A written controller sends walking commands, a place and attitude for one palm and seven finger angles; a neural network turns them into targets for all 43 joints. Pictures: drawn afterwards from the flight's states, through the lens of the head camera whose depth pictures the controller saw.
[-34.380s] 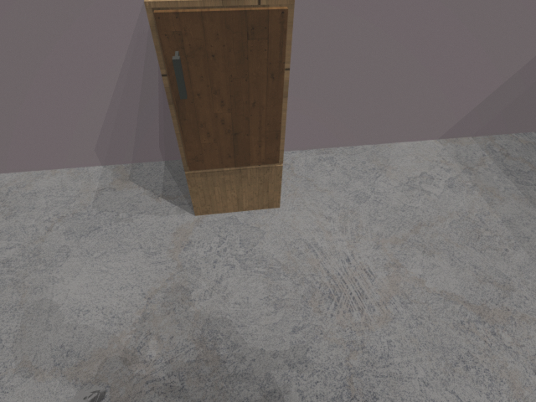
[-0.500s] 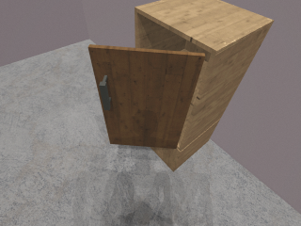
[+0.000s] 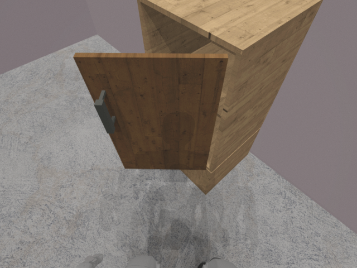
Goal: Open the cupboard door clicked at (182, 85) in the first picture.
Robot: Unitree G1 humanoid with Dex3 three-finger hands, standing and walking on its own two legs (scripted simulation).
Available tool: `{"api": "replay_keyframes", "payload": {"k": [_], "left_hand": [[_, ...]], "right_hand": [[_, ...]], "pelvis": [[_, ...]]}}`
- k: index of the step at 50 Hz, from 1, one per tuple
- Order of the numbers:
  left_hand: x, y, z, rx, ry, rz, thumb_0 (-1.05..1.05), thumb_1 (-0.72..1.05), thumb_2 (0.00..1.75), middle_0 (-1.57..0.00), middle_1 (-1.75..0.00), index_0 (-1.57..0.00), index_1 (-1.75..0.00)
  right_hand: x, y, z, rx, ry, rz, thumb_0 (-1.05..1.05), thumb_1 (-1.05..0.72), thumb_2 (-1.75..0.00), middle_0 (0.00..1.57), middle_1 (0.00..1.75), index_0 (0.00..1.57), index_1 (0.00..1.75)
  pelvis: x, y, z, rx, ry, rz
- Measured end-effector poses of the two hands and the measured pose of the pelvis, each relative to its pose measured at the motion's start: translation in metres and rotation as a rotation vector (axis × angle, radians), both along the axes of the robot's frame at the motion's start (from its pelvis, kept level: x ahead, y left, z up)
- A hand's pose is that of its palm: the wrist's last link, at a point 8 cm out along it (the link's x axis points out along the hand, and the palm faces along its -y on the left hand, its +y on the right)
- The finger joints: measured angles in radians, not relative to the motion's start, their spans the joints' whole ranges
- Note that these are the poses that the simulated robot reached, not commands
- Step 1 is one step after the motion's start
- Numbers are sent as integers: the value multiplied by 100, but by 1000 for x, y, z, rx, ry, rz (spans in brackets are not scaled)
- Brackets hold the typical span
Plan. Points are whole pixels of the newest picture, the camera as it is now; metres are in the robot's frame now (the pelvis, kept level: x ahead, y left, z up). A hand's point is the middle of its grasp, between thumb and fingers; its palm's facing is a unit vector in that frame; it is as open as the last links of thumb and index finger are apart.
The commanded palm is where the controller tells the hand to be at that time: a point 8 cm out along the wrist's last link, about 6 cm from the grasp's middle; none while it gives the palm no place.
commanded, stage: come to a stop and stand still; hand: left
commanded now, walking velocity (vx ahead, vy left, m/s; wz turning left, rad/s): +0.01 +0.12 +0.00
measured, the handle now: (107, 112) +0.52 +0.24 -0.01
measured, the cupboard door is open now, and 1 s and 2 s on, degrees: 46 46 46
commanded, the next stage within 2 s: look again from close up in 0.80 s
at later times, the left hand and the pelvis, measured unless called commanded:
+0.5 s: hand out of the picture -0.02 +0.21 -0.16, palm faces +0.05 -0.98 -0.21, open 7.4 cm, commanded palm none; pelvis -0.02 +0.03 +0.01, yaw +0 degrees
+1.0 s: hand out of the picture -0.06 +0.18 -0.16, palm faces +0.02 -0.98 -0.18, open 7.4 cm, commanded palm none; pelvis -0.05 +0.02 +0.01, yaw +0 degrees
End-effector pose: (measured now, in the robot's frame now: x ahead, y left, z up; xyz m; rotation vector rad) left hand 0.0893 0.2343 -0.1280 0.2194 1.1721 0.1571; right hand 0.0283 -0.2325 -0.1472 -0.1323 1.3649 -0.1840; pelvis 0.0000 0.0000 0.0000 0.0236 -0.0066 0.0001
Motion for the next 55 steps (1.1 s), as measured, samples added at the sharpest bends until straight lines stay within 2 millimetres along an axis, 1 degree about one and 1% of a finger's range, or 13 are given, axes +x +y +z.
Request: {"api": "replay_keyframes", "payload": {"k": [3, 5, 7, 9, 12, 15, 18, 22, 27, 32, 45, 50, 55], "left_hand": [[-7, -2, 2, -20, -2, 3, 0, 90, 90, -20, -30, -20, -30], [-14, 0, 2, -33, -4, 11, 0, 90, 90, -20, -30, -20, -30], [-24, 5, 0, -45, 1, 22, 0, 90, 90, -20, -30, -20, -30], [-35, 12, -5, -54, 15, 35, 0, 90, 90, -20, -30, -20, -30], [-53, 24, -13, -67, 55, 61, 0, 90, 90, -20, -30, -20, -30], [-69, 31, -9, -69, 96, 81, 0, 90, 90, -20, -30, -20, -30], [-84, 34, -5, -65, 121, 101, 0, 91, 90, -19, -30, -20, -30], [-100, 30, -5, -53, 160, 105, 0, 91, 90, -19, -30, -20, -30], [-117, 16, 0, -54, 201, 80, 0, 91, 90, -19, -30, -20, -30], [-127, 5, -1, -67, 213, 71, 0, 91, 90, -19, -30, -20, -30], [-143, -8, -3, -90, 220, 87, 0, 91, 90, -19, -30, -20, -30], [-151, -7, -5, -80, 208, 59, 0, 91, 90, -20, -30, -20, -30], [-151, 4, -7, -77, 178, 59, 0, 91, 90, -20, -30, -20, -30]], "right_hand": [[18, -3, 10, -13, -63, 29, 0, -91, -89, 19, 30, 19, 29], [25, -2, 17, -21, -95, 50, 0, -91, -89, 19, 30, 19, 29], [29, 2, 23, -31, -121, 66, 0, -91, -89, 19, 30, 19, 29], [28, 9, 26, -41, -146, 72, 0, -91, -89, 19, 30, 19, 29], [14, 22, 28, -50, -145, 72, 0, -91, -89, 19, 30, 19, 29], [-5, 36, 31, -41, -95, 73, 0, -92, -89, 19, 30, 19, 29], [-21, 41, 30, -33, -39, 74, 0, -93, -89, 20, 30, 20, 30], [-37, 42, 21, -8, 0, 65, 0, -93, -89, 20, 30, 20, 30], [-50, 40, 15, 19, 16, 34, 0, -93, -89, 20, 30, 20, 30], [-61, 38, 15, 29, 25, 31, 0, -92, -89, 20, 30, 20, 30], [-87, 41, 17, 47, 72, 29, 0, -91, -89, 19, 30, 20, 29], [-81, 41, 13, 38, 18, 23, 0, -91, -89, 19, 30, 20, 30], [-74, 42, 14, 20, -47, 33, 0, -92, -89, 19, 30, 20, 29]], "pelvis": [[-5, 2, 4, 8, 8, -2], [-9, 5, 6, 10, 12, -3], [-12, 9, 7, 8, 16, -6], [-14, 16, 6, 0, 16, -10], [-17, 25, 4, -12, 9, -4], [-17, 29, 11, -18, 10, 8], [-17, 31, 14, -15, 15, 12], [-19, 29, 12, 5, 19, 11], [-27, 26, 14, -10, -1, 4], [-33, 22, 16, -11, -12, 1], [-41, 14, 17, -13, -11, 5], [-47, 20, 13, -30, -21, 7], [-53, 29, 11, -25, -41, 13]]}}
